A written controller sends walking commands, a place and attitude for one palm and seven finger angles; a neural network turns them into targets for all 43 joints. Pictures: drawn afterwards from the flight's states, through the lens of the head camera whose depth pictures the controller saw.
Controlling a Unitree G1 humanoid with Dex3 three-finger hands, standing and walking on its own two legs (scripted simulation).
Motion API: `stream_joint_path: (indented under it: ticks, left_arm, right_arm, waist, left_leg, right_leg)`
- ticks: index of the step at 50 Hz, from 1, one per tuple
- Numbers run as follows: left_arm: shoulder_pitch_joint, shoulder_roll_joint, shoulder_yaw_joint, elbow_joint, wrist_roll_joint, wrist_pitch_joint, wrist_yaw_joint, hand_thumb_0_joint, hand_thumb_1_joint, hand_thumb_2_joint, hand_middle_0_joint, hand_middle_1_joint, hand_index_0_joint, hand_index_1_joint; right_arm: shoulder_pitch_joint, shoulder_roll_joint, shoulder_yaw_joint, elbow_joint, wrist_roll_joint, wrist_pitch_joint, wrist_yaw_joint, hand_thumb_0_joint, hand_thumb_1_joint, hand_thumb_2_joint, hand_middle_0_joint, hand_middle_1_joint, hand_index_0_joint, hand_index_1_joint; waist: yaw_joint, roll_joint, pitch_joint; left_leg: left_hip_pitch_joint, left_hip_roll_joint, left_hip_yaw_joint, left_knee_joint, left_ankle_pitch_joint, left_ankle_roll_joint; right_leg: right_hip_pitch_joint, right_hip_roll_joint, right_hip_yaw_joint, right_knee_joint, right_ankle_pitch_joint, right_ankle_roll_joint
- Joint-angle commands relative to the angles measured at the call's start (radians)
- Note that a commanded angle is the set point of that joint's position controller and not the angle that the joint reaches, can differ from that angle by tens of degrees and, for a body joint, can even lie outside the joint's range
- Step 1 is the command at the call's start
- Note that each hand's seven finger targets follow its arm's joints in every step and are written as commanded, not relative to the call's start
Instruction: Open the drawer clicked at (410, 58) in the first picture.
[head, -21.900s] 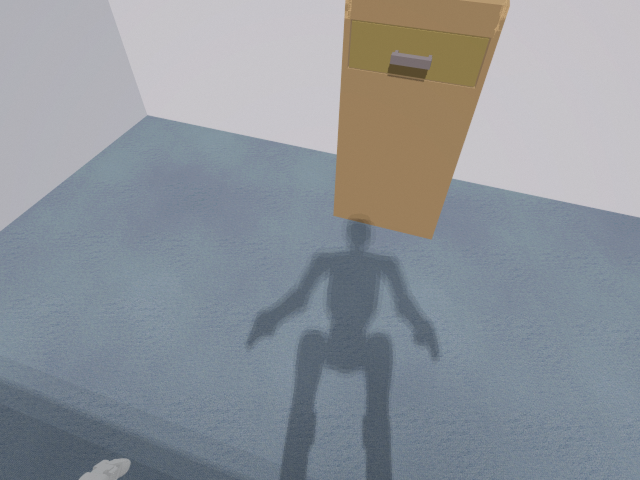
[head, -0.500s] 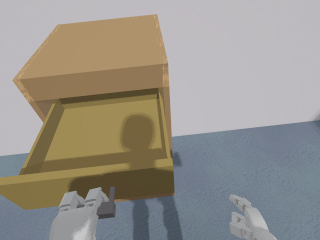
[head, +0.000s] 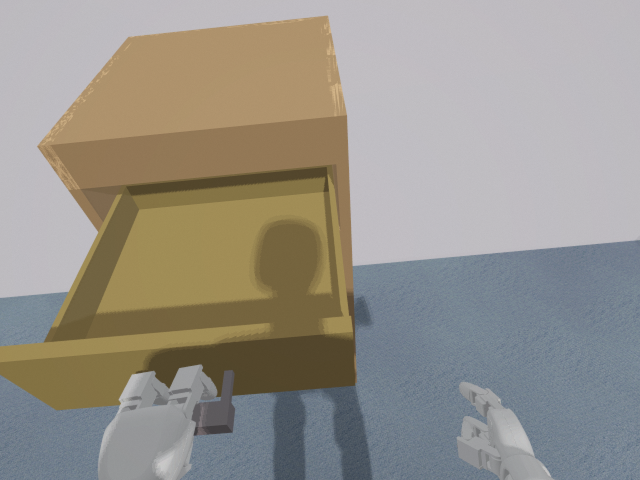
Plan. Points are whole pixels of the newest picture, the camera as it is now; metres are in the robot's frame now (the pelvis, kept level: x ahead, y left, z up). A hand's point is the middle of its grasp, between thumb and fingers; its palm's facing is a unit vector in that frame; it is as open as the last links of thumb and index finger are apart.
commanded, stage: open the thumb to release the handle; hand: left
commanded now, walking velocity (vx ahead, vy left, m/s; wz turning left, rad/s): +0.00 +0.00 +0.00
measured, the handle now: (182, 401) +0.20 +0.20 +0.04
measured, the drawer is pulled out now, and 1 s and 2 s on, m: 0.30 0.29 0.29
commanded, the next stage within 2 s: lift the hand off the handle in 0.34 s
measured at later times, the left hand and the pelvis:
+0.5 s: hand (177, 454) +0.15 +0.19 +0.02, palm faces +0.06 -0.18 -0.98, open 13.5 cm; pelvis -0.01 +0.01 +0.00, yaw +0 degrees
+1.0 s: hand (182, 431) +0.16 +0.18 +0.04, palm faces +0.04 -0.21 -0.98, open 13.6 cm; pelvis -0.01 +0.01 +0.01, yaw +0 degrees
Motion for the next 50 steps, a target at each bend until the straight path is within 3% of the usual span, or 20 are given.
stream_joint_path:
  ticks: [1,4,6,7,8,11,12,16,17,21,22,25,31,36,37,40,41,44,46,50]
  left_arm:
    - [0.042,0.108,0.109,-0.156,-0.032,0.042,-0.005,0.0,0.27,0.63,-0.355,-1.283,-0.355,-1.283]
    - [0.087,0.085,0.071,-0.151,-0.019,0.033,-0.02,0.0,0.06,0.54,-0.34,-1.26,-0.34,-1.26]
    - [0.096,0.094,0.078,-0.154,-0.008,0.026,-0.025,0.0,-0.08,0.48,-0.33,-1.245,-0.33,-1.245]
    - [0.097,0.071,0.051,-0.163,-0.008,0.025,-0.03,0.0,-0.15,0.45,-0.325,-1.237,-0.325,-1.237]
    - [0.082,0.094,0.073,-0.166,-0.004,0.022,-0.03,0.0,-0.22,0.42,-0.32,-1.23,-0.32,-1.23]
    - [0.11,0.098,0.088,-0.182,-0.01,0.015,-0.029,0.0,-0.43,0.33,-0.305,-1.207,-0.305,-1.207]
    - [0.095,0.079,0.07,-0.182,-0.009,0.012,-0.028,0.0,-0.5,0.3,-0.3,-1.2,-0.3,-1.2]
    - [0.079,0.08,0.074,-0.189,0.0,0.008,-0.017,0.0,-0.5,0.3,-0.3,-1.2,-0.3,-1.2]
    - [0.082,0.054,0.045,-0.183,0.001,0.011,-0.016,0.0,-0.5,0.3,-0.3,-1.2,-0.3,-1.2]
    - [0.076,0.074,0.066,-0.188,0.005,0.016,-0.005,0.0,-0.5,0.3,-0.3,-1.2,-0.3,-1.2]
    - [0.005,0.012,-0.016,-0.194,0.011,0.024,-0.009,0.0,-0.5,0.3,-0.3,-1.2,-0.3,-1.2]
    - [-0.027,0.041,0.012,-0.178,0.017,0.038,-0.003,0.0,-0.5,0.3,-0.3,-1.2,-0.3,-1.2]
    - [-0.11,0.015,-0.039,-0.152,0.02,0.066,-0.016,0.0,-0.5,0.3,-0.3,-1.2,-0.3,-1.2]
    - [-0.25,0.014,-0.056,-0.111,0.027,0.089,-0.034,0.0,-0.5,0.3,-0.3,-1.2,-0.3,-1.2]
    - [-0.261,0.005,-0.068,-0.102,0.027,0.091,-0.039,0.0,-0.5,0.3,-0.3,-1.2,-0.3,-1.2]
    - [-0.285,0.052,-0.037,-0.172,0.018,0.1,-0.05,0.0,-0.5,0.3,-0.3,-1.2,-0.3,-1.2]
    - [-0.279,0.033,-0.065,-0.202,0.012,0.104,-0.058,0.0,-0.5,0.3,-0.3,-1.2,-0.3,-1.2]
    - [-0.268,0.066,-0.041,-0.228,-0.003,0.101,-0.084,0.0,-0.5,0.3,-0.3,-1.2,-0.3,-1.2]
    - [-0.263,0.055,-0.055,-0.283,-0.011,0.094,-0.098,0.0,-0.5,0.3,-0.3,-1.2,-0.3,-1.2]
    - [-0.196,0.09,-0.01,-0.351,-0.022,0.075,-0.112,0.0,-0.5,0.3,-0.3,-1.2,-0.3,-1.2]
  right_arm:
    - [-0.18,-0.071,-0.022,-0.178,0.013,-0.054,-0.006,0.0,-0.9,-0.9,0.2,0.3,0.2,0.3]
    - [-0.181,-0.072,-0.018,-0.179,0.011,-0.057,0.001,0.0,-0.9,-0.9,0.2,0.3,0.2,0.3]
    - [-0.182,-0.073,-0.014,-0.183,0.008,-0.058,0.009,0.0,-0.9,-0.9,0.2,0.3,0.2,0.3]
    - [-0.179,-0.073,-0.019,-0.189,0.007,-0.058,0.01,0.0,-0.9,-0.9,0.2,0.3,0.2,0.3]
    - [-0.178,-0.077,-0.019,-0.188,0.005,-0.057,0.012,0.0,-0.9,-0.9,0.2,0.3,0.2,0.3]
    - [-0.176,-0.076,-0.02,-0.202,0.003,-0.059,0.015,0.0,-0.9,-0.9,0.2,0.3,0.2,0.3]
    - [-0.172,-0.078,-0.024,-0.2,0.002,-0.059,0.016,0.0,-0.9,-0.9,0.2,0.3,0.2,0.3]
    - [-0.162,-0.082,-0.028,-0.208,-0.004,-0.059,0.024,0.0,-0.9,-0.9,0.2,0.3,0.2,0.3]
    - [-0.161,-0.082,-0.032,-0.21,-0.003,-0.059,0.026,0.0,-0.9,-0.9,0.2,0.3,0.2,0.3]
    - [-0.157,-0.082,-0.029,-0.215,-0.003,-0.056,0.029,0.0,-0.9,-0.9,0.2,0.3,0.2,0.3]
    - [-0.157,-0.085,-0.033,-0.214,-0.007,-0.056,0.03,0.0,-0.9,-0.9,0.2,0.3,0.2,0.3]
    - [-0.153,-0.086,-0.036,-0.217,0.0,-0.058,0.026,0.0,-0.9,-0.9,0.2,0.3,0.2,0.3]
    - [-0.155,-0.08,-0.028,-0.209,0.006,-0.056,0.015,0.0,-0.9,-0.9,0.2,0.3,0.2,0.3]
    - [-0.16,-0.08,-0.023,-0.193,0.01,-0.052,-0.005,0.0,-0.9,-0.9,0.2,0.3,0.2,0.3]
    - [-0.162,-0.077,-0.025,-0.189,0.012,-0.053,-0.009,0.0,-0.9,-0.9,0.2,0.3,0.2,0.3]
    - [-0.175,-0.077,-0.021,-0.197,0.018,-0.051,-0.015,0.0,-0.9,-0.9,0.2,0.3,0.2,0.3]
    - [-0.178,-0.07,-0.017,-0.2,0.018,-0.051,-0.014,0.0,-0.9,-0.9,0.2,0.3,0.2,0.3]
    - [-0.188,-0.069,-0.016,-0.193,0.02,-0.051,-0.018,0.0,-0.9,-0.9,0.2,0.3,0.2,0.3]
    - [-0.19,-0.067,-0.011,-0.202,0.019,-0.054,-0.012,0.0,-0.9,-0.9,0.2,0.3,0.2,0.3]
    - [-0.19,-0.07,-0.01,-0.211,0.014,-0.051,0.002,0.0,-0.9,-0.9,0.2,0.3,0.2,0.3]
  waist:
    - [0.001,-0.136,-0.115]
    - [-0.003,-0.12,-0.043]
    - [0.003,-0.115,-0.033]
    - [-0.002,-0.11,-0.021]
    - [0.0,-0.12,-0.023]
    - [0.009,-0.107,-0.033]
    - [-0.001,-0.109,-0.03]
    - [-0.002,-0.089,-0.036]
    - [-0.009,-0.092,-0.024]
    - [-0.001,-0.102,-0.061]
    - [-0.033,-0.104,-0.043]
    - [-0.025,-0.096,-0.055]
    - [-0.027,-0.127,-0.066]
    - [-0.042,-0.144,-0.028]
    - [-0.041,-0.142,-0.025]
    - [-0.022,-0.098,-0.075]
    - [-0.017,-0.083,-0.088]
    - [-0.015,-0.097,-0.05]
    - [-0.01,-0.053,-0.052]
    - [0.002,-0.046,-0.056]
  left_leg:
    - [0.106,-0.016,0.014,-0.079,0.211,0.038]
    - [0.104,-0.014,0.014,-0.087,0.218,0.038]
    - [0.115,-0.01,0.018,-0.088,0.22,0.037]
    - [0.114,-0.01,0.017,-0.09,0.211,0.04]
    - [0.119,-0.008,0.016,-0.087,0.209,0.039]
    - [0.12,-0.009,0.018,-0.082,0.207,0.039]
    - [0.122,-0.008,0.013,-0.081,0.205,0.04]
    - [0.138,-0.003,0.01,-0.072,0.207,0.038]
    - [0.136,-0.002,0.009,-0.07,0.204,0.04]
    - [0.133,0.001,0.007,-0.067,0.215,0.038]
    - [0.137,0.0,0.001,-0.059,0.217,0.043]
    - [0.148,0.009,-0.002,-0.068,0.199,0.043]
    - [0.158,0.007,-0.001,-0.08,0.194,0.047]
    - [0.175,0.009,-0.005,-0.099,0.15,0.051]
    - [0.177,0.008,-0.003,-0.105,0.146,0.051]
    - [0.216,0.007,-0.004,-0.121,0.162,0.054]
    - [0.231,0.004,-0.001,-0.123,0.179,0.057]
    - [0.245,0.002,-0.003,-0.133,0.202,0.055]
    - [0.265,0.004,-0.004,-0.141,0.219,0.059]
    - [0.281,0.012,-0.007,-0.153,0.251,0.054]
  right_leg:
    - [0.114,-0.093,0.15,-0.215,0.441,0.06]
    - [0.08,-0.088,0.134,-0.223,0.418,0.055]
    - [0.062,-0.082,0.131,-0.231,0.356,0.048]
    - [0.051,-0.082,0.123,-0.236,0.321,0.047]
    - [0.039,-0.079,0.125,-0.241,0.29,0.044]
    - [0.047,-0.08,0.136,-0.245,0.282,0.042]
    - [0.035,-0.077,0.127,-0.24,0.28,0.04]
    - [-0.007,-0.068,0.117,-0.232,0.226,0.032]
    - [-0.018,-0.067,0.108,-0.23,0.217,0.032]
    - [-0.008,-0.064,0.103,-0.211,0.229,0.03]
    - [-0.038,-0.066,0.094,-0.213,0.226,0.033]
    - [-0.043,-0.061,0.079,-0.214,0.182,0.029]
    - [-0.028,-0.065,0.072,-0.223,0.164,0.036]
    - [-0.051,-0.068,0.073,-0.262,0.077,0.041]
    - [-0.044,-0.07,0.073,-0.273,0.062,0.042]
    - [0.003,-0.071,0.087,-0.283,0.09,0.034]
    - [0.022,-0.075,0.079,-0.282,0.106,0.036]
    - [0.038,-0.074,0.095,-0.304,0.146,0.037]
    - [0.047,-0.075,0.087,-0.303,0.162,0.031]
    - [0.067,-0.07,0.084,-0.301,0.195,0.022]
